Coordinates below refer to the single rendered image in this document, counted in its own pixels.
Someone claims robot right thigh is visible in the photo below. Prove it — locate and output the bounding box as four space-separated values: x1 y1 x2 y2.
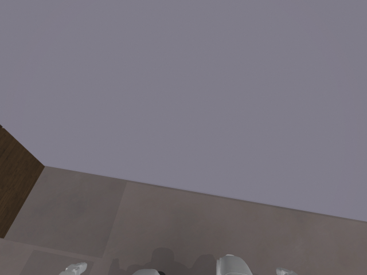
216 256 253 275

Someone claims cupboard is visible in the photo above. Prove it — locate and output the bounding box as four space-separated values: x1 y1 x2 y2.
0 125 45 238

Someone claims robot left hand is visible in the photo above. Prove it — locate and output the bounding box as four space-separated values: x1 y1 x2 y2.
59 262 87 275

